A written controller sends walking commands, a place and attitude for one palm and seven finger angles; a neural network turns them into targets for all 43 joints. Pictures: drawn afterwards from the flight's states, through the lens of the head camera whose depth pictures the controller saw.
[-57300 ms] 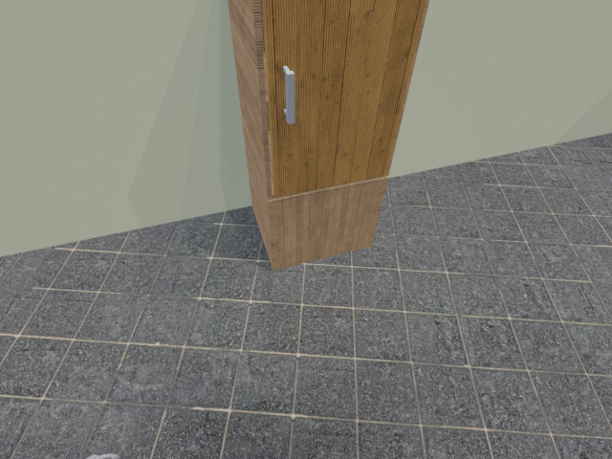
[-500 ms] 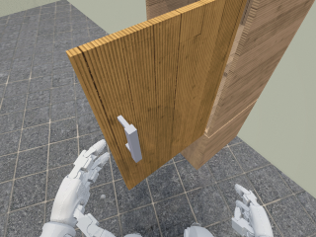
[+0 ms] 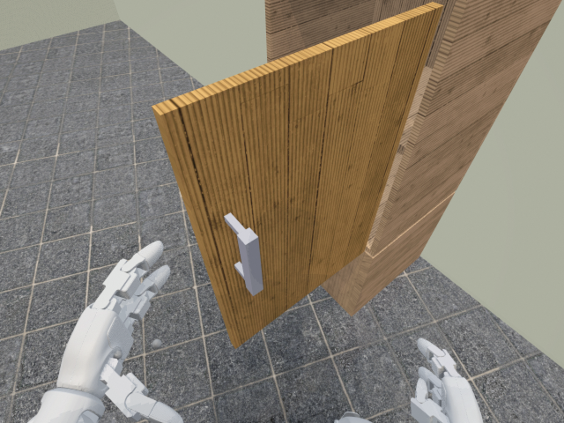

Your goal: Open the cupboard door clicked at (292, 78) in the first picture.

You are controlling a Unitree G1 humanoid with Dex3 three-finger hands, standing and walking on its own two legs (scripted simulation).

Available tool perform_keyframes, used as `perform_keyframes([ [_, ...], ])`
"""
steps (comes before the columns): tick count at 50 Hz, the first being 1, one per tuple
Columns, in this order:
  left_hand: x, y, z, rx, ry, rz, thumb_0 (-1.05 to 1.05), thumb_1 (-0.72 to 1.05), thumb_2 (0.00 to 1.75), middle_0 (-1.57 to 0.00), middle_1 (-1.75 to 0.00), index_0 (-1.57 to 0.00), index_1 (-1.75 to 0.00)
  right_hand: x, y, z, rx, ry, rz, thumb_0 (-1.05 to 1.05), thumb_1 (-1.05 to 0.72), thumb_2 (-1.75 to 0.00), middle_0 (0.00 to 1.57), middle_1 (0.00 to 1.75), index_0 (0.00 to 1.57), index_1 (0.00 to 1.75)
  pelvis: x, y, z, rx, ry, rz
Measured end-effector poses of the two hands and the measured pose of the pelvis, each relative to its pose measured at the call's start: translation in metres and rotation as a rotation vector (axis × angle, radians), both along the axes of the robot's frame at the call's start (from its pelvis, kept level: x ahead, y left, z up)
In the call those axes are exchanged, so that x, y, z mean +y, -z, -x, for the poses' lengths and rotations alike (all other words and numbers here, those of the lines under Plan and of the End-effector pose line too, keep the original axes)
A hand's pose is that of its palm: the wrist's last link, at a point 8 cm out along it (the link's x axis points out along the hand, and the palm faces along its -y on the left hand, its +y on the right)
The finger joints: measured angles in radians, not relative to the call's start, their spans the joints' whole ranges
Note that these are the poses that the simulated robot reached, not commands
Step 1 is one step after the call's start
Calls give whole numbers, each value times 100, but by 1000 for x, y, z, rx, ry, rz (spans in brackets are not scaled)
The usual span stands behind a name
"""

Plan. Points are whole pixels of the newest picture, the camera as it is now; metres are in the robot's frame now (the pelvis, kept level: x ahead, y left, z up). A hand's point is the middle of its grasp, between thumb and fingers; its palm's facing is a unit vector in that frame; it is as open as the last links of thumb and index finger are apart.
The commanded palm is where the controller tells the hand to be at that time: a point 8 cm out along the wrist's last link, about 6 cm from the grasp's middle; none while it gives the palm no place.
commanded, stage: draw the hand back to the body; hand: left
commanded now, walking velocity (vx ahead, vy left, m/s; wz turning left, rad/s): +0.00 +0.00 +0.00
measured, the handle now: (243, 255) +0.33 +0.08 +0.08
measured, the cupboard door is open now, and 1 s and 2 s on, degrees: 89 89 89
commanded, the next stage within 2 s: step back with the hand held close in 1.30 s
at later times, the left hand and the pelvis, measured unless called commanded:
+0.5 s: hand (75, 314) +0.20 +0.23 +0.15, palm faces +0.26 -0.89 -0.36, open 14.1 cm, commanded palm +0.16 +0.27 +0.18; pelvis +0.02 +0.02 +0.04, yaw +0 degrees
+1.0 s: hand out of the picture +0.22 +0.27 +0.22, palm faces +0.46 -0.78 -0.42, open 8.3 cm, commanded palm +0.17 +0.30 +0.23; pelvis +0.03 +0.01 +0.06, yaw -1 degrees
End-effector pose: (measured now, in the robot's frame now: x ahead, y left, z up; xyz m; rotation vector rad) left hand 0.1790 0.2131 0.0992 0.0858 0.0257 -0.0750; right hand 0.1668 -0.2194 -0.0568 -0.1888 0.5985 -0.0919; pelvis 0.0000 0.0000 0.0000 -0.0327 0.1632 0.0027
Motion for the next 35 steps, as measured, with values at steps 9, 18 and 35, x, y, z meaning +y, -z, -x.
perform_keyframes([
  [9,16,-20,2,9,1,-5,-1,-49,30,-15,-30,-16,-30,5,-17,-11,-51,-14,7,1,-91,-90,20,30,20,30,7,-12,-8,-39,-2,6],
  [18,42,-49,9,10,-231,-220,-1,-34,37,-16,-30,-16,-30,14,-33,-23,-53,-20,27,1,-91,-90,20,30,20,30,11,-29,-17,-90,3,5],
  [35,74,-103,1,-92,-415,-361,0,22,61,-18,-30,-19,-30,24,-39,-33,22,-51,12,1,-91,-90,20,30,20,30,15,-55,-31,-185,10,-7],
])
